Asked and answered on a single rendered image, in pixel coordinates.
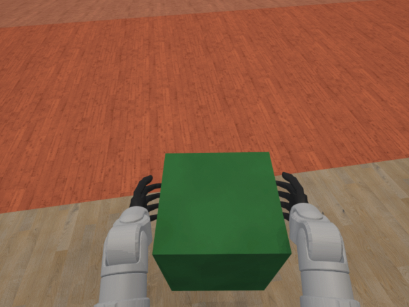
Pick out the left robot hand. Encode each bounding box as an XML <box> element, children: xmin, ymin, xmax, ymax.
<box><xmin>129</xmin><ymin>175</ymin><xmax>161</xmax><ymax>221</ymax></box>

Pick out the right robot hand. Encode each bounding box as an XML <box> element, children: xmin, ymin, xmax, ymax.
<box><xmin>276</xmin><ymin>172</ymin><xmax>308</xmax><ymax>221</ymax></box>

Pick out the robot right forearm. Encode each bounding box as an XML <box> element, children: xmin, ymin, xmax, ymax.
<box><xmin>289</xmin><ymin>203</ymin><xmax>360</xmax><ymax>307</ymax></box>

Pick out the carton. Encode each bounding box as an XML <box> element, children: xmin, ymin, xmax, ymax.
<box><xmin>152</xmin><ymin>152</ymin><xmax>291</xmax><ymax>291</ymax></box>

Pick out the robot left forearm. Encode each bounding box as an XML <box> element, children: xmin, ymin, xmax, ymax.
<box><xmin>94</xmin><ymin>206</ymin><xmax>153</xmax><ymax>307</ymax></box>

